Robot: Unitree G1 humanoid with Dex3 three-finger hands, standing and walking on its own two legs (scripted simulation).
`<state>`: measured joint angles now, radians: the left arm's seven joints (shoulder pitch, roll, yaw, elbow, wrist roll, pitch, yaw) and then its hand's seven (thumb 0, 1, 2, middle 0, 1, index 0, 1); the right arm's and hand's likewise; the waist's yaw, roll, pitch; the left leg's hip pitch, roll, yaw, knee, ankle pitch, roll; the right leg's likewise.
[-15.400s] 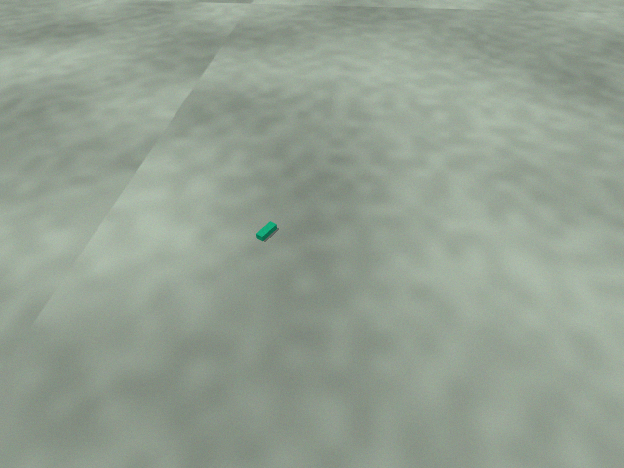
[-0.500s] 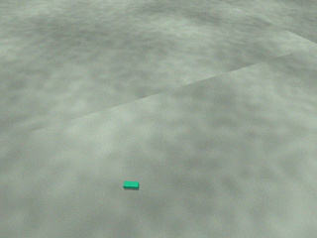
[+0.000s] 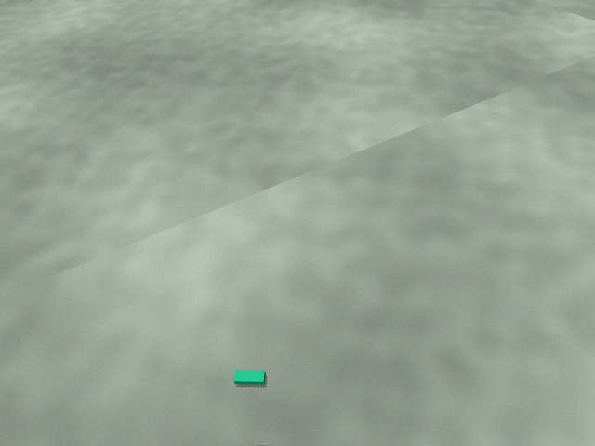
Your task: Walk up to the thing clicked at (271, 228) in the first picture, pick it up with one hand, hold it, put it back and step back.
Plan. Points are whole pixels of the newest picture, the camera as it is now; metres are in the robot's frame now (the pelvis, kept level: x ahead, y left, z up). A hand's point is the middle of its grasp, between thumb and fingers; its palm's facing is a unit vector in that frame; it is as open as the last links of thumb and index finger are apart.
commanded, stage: walk up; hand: left
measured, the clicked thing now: (250, 377) +0.47 +0.25 -0.75
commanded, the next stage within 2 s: none
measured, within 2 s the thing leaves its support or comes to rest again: neither
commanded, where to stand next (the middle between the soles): +0.09 +0.01 m, yaw +1 degrees
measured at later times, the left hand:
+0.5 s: hand out of the picture +0.04 +0.26 -0.15, palm faces -0.02 -0.91 -0.41, open 7.4 cm
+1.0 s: hand out of the picture +0.07 +0.26 -0.15, palm faces +0.00 -0.94 -0.33, open 7.4 cm
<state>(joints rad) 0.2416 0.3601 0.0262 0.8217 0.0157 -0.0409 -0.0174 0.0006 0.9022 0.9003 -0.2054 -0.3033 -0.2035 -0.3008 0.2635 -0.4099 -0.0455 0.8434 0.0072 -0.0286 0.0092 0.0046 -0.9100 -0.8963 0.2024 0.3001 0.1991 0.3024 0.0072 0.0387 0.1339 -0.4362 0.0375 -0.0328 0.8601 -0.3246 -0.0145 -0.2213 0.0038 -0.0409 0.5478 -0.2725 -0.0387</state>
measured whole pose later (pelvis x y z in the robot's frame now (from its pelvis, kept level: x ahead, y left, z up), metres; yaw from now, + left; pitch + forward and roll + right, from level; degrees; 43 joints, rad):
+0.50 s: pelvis -0.01 -0.01 -0.01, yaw +0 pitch -3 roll +0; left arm 0.21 0.37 0.02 0.99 0.02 -0.01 0.00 0.00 0.90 0.90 -0.20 -0.30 -0.20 -0.30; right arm 0.09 -0.39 -0.03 0.91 0.00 0.03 0.01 0.01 -0.91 -0.90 0.20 0.30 0.20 0.30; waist 0.03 0.04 0.11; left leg -0.38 0.02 -0.03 0.72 -0.39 0.01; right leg -0.20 -0.01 0.02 0.65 -0.39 0.01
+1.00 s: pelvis -0.02 +0.00 +0.01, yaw +2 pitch -3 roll -1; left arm 0.10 0.37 0.01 1.09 0.01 -0.02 -0.02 0.00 0.90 0.90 -0.20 -0.30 -0.20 -0.30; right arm 0.14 -0.35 0.00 1.11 -0.01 0.00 0.03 0.01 -0.91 -0.90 0.20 0.30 0.20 0.30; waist -0.01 -0.01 0.06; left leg -0.24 0.02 -0.04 0.42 -0.13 -0.02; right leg -0.10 -0.03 -0.01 0.40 -0.24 0.03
